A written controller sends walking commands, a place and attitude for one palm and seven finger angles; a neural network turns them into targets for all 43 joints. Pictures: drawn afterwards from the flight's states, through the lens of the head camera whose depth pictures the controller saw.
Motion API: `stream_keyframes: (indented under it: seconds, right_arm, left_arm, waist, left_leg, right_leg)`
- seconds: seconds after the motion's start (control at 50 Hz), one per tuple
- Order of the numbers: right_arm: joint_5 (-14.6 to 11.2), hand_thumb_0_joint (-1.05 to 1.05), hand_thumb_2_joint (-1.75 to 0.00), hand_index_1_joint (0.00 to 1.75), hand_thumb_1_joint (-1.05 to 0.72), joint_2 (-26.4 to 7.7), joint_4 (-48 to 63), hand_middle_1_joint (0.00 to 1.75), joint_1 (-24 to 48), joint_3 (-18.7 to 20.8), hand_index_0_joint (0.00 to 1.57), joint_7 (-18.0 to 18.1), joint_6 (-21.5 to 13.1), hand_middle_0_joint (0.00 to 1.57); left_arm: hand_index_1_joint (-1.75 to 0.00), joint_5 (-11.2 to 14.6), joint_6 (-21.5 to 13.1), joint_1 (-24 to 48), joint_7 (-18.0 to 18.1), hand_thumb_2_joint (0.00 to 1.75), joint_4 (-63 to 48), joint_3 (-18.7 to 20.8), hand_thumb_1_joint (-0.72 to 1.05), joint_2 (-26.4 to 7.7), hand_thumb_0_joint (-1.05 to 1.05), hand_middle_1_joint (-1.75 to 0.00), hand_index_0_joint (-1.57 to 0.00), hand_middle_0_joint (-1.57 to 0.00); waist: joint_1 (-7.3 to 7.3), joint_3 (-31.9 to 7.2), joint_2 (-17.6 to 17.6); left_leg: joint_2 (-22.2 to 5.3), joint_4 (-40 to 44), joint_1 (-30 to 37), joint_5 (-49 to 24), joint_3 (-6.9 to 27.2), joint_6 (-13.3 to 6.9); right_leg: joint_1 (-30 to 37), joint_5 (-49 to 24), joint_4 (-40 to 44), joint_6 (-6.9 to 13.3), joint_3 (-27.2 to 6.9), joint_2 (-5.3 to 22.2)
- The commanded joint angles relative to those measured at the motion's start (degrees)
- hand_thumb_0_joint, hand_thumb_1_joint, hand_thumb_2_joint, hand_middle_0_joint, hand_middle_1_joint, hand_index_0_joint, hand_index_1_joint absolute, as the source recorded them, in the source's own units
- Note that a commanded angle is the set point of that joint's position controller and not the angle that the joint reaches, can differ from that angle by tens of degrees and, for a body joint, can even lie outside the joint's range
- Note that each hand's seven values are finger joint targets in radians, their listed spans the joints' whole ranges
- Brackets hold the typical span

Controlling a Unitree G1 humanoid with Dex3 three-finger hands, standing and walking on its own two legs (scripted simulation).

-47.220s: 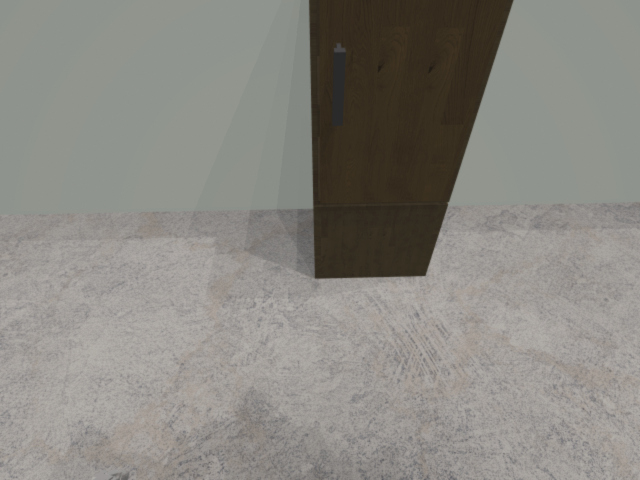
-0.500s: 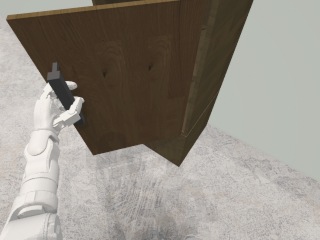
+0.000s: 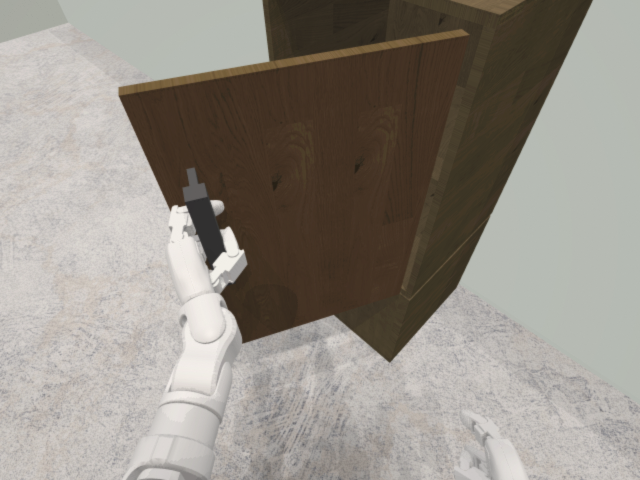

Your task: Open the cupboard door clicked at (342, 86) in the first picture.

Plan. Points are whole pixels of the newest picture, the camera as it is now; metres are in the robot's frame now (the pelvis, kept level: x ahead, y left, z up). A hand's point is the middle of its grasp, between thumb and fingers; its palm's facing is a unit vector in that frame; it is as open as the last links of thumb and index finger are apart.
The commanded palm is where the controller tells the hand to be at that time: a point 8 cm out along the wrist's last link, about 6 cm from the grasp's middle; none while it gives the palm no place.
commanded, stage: pull the door open along its arc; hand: left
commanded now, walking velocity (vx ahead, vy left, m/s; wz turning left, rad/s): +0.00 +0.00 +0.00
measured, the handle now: (210, 230) +0.41 +0.18 +0.08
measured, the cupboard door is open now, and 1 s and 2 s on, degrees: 63 81 84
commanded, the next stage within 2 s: open thumb and fingers to let go in 0.46 s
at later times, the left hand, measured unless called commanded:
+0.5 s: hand (278, 322) +0.28 +0.07 +0.09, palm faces +0.33 -0.94 -0.02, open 6.5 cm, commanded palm +0.22 +0.11 +0.08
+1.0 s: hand (273, 316) +0.28 +0.07 +0.09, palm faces +0.41 -0.91 -0.02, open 11.2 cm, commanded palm +0.23 +0.11 +0.08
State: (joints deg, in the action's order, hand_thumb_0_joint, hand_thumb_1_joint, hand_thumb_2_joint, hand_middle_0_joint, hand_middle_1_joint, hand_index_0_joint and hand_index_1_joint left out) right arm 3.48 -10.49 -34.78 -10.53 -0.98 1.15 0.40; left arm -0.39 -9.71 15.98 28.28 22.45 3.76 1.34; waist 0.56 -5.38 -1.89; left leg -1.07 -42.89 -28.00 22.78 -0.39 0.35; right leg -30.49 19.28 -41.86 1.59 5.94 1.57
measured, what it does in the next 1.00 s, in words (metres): stands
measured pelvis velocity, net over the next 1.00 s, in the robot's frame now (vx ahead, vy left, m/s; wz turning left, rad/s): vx -0.01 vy -0.01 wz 0.02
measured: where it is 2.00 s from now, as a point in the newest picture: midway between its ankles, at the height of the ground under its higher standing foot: outside the picture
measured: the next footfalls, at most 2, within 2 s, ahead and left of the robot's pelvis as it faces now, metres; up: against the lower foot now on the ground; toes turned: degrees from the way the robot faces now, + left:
none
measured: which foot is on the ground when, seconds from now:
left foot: down 0.00-1.00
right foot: down 0.00-1.00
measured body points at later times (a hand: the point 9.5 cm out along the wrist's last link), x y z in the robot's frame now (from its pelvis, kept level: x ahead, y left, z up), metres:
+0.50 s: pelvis +0.01 -0.01 +0.00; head +0.01 -0.02 +0.45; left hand +0.25 +0.12 +0.09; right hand +0.19 -0.23 -0.09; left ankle -0.01 +0.12 -0.71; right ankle +0.02 -0.10 -0.71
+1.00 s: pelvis -0.01 -0.01 +0.00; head +0.00 -0.03 +0.45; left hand +0.25 +0.12 +0.09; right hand +0.17 -0.22 -0.10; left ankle -0.01 +0.12 -0.71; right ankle +0.02 -0.10 -0.71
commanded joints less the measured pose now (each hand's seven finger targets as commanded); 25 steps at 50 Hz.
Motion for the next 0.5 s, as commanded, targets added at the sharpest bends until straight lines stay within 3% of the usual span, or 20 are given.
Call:
stream_keyframes:
  seconds: [0.0,0.04,0.1,0.14,0.18,0.3,0.36,0.38,0.44,0.48]
  right_arm:
    - [-0.31,0.00,-0.90,0.30,-0.90,-6.93,6.52,0.30,0.05,2.79,0.20,0.74,-1.85,0.20]
    - [-0.37,0.00,-0.90,0.30,-0.90,-6.86,7.09,0.30,0.16,2.90,0.20,0.49,-2.04,0.20]
    - [-0.65,0.00,-0.90,0.30,-0.90,-6.88,8.12,0.30,0.61,3.07,0.20,0.06,-2.11,0.20]
    - [-0.74,0.00,-0.90,0.30,-0.90,-6.64,8.99,0.30,1.14,3.19,0.20,-0.23,-2.33,0.20]
    - [-0.86,0.00,-0.90,0.30,-0.90,-6.47,9.76,0.30,1.94,3.05,0.20,-0.44,-2.45,0.20]
    - [-0.36,0.00,-0.90,0.30,-0.90,-5.62,11.80,0.30,4.05,2.68,0.20,-0.62,-2.80,0.20]
    - [0.07,0.00,-0.90,0.30,-0.90,-5.04,12.37,0.30,4.86,2.70,0.20,-0.76,-2.66,0.20]
    - [0.10,0.00,-0.90,0.30,-0.90,-4.62,12.48,0.30,5.23,2.48,0.20,-1.07,-2.61,0.20]
    - [-0.14,0.00,-0.90,0.30,-0.90,-4.33,12.64,0.30,6.87,2.13,0.20,-1.76,-2.70,0.20]
    - [-0.15,0.00,-0.90,0.30,-0.90,-4.48,12.07,0.30,7.39,1.87,0.20,-1.66,-2.33,0.20]
  left_arm:
    - [-1.35,-0.81,-5.62,13.79,-2.18,0.90,-14.93,-2.97,0.90,-2.14,0.00,-1.35,-0.40,-0.40]
    - [-1.35,-0.23,-5.80,10.23,-2.44,0.90,-16.98,-3.21,0.90,-1.65,0.00,-1.35,-0.40,-0.40]
    - [-1.35,0.13,-5.45,3.14,-2.70,0.90,-20.79,-4.71,0.90,-0.28,0.00,-1.35,-0.40,-0.40]
    - [-1.35,-0.02,-5.07,-1.64,-2.27,0.90,-25.88,-6.61,0.90,1.26,0.00,-1.35,-0.40,-0.40]
    - [-1.35,-0.22,-4.15,-7.98,-1.61,0.90,-28.71,-8.18,0.90,2.31,0.00,-1.35,-0.40,-0.40]
    - [-1.35,-3.17,-1.33,-20.66,1.97,0.90,-38.86,-13.07,0.90,4.66,0.00,-1.35,-0.40,-0.40]
    - [-1.35,-5.85,-0.14,-24.17,3.91,0.90,-41.91,-15.65,0.90,5.57,0.00,-1.35,-0.40,-0.40]
    - [-1.35,-6.46,0.45,-25.06,4.16,0.90,-42.22,-18.06,0.90,7.84,0.00,-1.35,-0.40,-0.40]
    - [-1.35,-4.97,2.04,-25.93,4.29,0.90,-43.49,-21.32,0.90,11.53,0.00,-1.35,-0.40,-0.40]
    - [-1.35,-4.52,2.97,-22.55,4.81,0.90,-42.19,-20.11,0.90,10.56,0.00,-1.35,-0.40,-0.40]
  waist:
    - [-0.96,-16.50,3.29]
    - [-0.21,-16.53,3.03]
    - [0.60,-15.50,5.30]
    - [1.04,-15.81,4.30]
    - [1.33,-13.70,5.36]
    - [1.51,-9.04,6.05]
    - [1.51,-8.41,5.32]
    - [1.31,-7.98,4.22]
    - [0.91,-7.64,4.41]
    - [0.51,-6.37,5.05]
  left_leg:
    - [1.22,5.43,4.95,-18.40,-0.39,-0.64]
    - [1.24,5.78,5.32,-19.69,-0.72,-0.68]
    - [1.05,6.69,5.36,-19.90,-0.87,-0.74]
    - [0.91,7.11,6.43,-20.96,-1.14,-0.74]
    - [0.74,7.64,6.35,-20.16,-1.06,-0.78]
    - [0.89,7.58,6.04,-16.73,-0.91,-1.02]
    - [1.09,6.29,6.82,-16.35,-0.65,-1.14]
    - [1.02,6.04,6.97,-16.71,-0.52,-1.04]
    - [1.29,4.74,7.23,-15.96,-0.27,-1.02]
    - [1.37,4.57,6.63,-14.88,0.22,-0.91]
  right_leg:
    - [14.37,-19.50,5.09,0.04,-3.35,-0.64]
    - [15.85,-21.18,5.26,0.08,-3.38,-0.61]
    - [17.54,-21.26,5.99,0.09,-3.36,-0.57]
    - [18.64,-22.11,6.08,0.17,-3.27,-0.56]
    - [18.81,-21.23,6.64,0.14,-3.16,-0.54]
    - [17.78,-17.33,7.88,0.08,-3.56,-0.14]
    - [16.79,-16.07,7.95,0.40,-3.79,-0.18]
    - [16.04,-16.25,7.39,0.57,-3.42,-0.23]
    - [14.80,-15.92,7.20,0.44,-2.84,-0.46]
    - [13.55,-14.93,7.09,0.36,-2.51,-0.44]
